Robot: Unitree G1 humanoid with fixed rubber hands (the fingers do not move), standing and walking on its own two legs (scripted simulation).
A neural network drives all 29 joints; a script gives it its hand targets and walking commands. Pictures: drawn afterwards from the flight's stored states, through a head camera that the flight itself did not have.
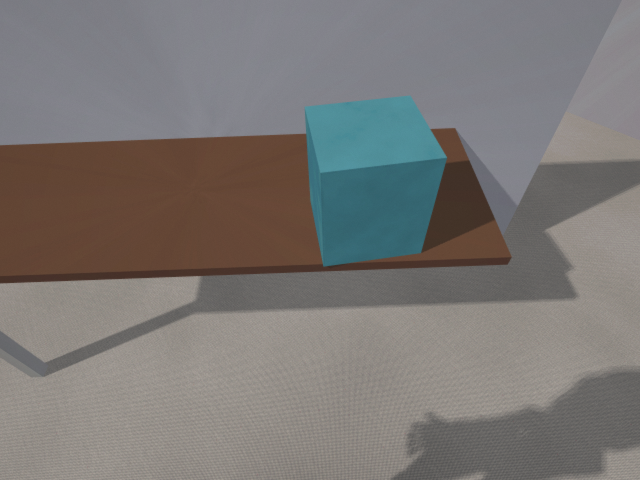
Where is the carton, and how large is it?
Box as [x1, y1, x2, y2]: [305, 96, 446, 266]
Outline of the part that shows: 410,96 400,96 305,107 310,200 323,266 420,252 446,157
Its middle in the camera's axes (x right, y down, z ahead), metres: +0.09 -0.12 +0.79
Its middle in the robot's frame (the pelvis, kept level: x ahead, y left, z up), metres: +0.66 -0.05 -0.05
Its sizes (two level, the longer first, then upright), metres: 0.210 0.200 0.250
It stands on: a table, 0.61 m high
